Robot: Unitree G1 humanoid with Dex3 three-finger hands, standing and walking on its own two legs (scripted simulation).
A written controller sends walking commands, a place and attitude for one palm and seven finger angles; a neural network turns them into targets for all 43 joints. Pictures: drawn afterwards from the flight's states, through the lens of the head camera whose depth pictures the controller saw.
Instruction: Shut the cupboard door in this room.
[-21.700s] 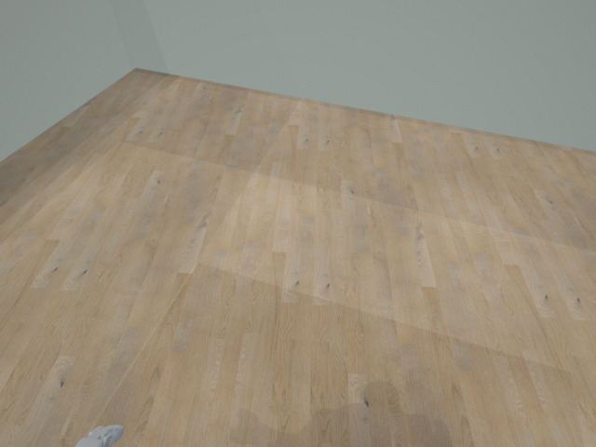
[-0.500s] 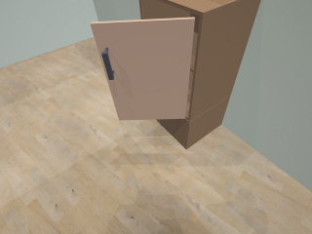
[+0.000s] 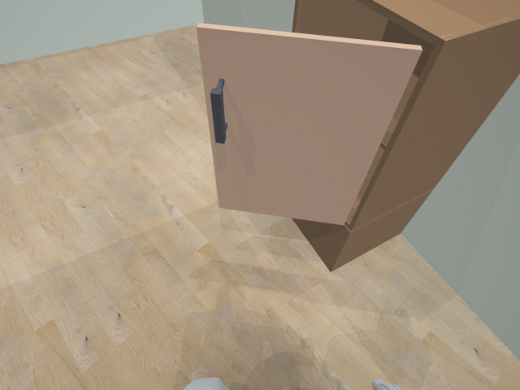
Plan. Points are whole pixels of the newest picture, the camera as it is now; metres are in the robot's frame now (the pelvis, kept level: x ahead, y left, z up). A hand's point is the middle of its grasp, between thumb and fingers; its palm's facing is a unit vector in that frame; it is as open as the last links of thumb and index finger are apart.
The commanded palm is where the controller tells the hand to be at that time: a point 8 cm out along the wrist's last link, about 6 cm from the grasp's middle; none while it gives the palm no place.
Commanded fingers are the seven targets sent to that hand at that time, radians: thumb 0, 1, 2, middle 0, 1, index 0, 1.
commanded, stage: take the last steps up to it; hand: left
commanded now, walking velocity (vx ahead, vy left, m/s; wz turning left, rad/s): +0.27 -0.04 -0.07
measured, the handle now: (220, 111) +0.65 +0.18 +0.02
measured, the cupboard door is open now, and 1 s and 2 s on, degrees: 53 53 53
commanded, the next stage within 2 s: come to a stop and stand still in 0.34 s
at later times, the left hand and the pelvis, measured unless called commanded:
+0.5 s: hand (214, 307) +0.27 +0.12 -0.15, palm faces -0.05 -0.97 -0.23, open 7.3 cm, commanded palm none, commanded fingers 0.00 0.90 0.90 -0.20 -0.30 -0.20 -0.30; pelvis +0.16 -0.05 +0.00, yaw -2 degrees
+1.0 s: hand (172, 340) +0.21 +0.19 -0.18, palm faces +0.05 -0.98 -0.20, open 7.3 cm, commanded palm none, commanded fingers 0.00 0.90 0.90 -0.20 -0.30 -0.20 -0.30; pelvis +0.17 +0.00 +0.01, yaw -2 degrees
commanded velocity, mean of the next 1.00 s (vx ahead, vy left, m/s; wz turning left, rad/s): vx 0.01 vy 0.00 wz -0.01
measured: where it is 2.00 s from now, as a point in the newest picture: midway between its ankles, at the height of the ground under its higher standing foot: outside the picture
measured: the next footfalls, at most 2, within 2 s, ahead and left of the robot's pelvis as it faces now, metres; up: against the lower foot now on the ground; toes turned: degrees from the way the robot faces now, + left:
right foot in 0.42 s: +0.27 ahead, -0.15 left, +0.00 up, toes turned -10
left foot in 0.92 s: +0.20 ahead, +0.10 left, +0.00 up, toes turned +1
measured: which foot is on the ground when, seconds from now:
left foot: down 0.00-0.42, up 0.44-0.90, down 0.92-1.00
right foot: up 0.00-0.40, down 0.42-0.92, up 0.94-1.00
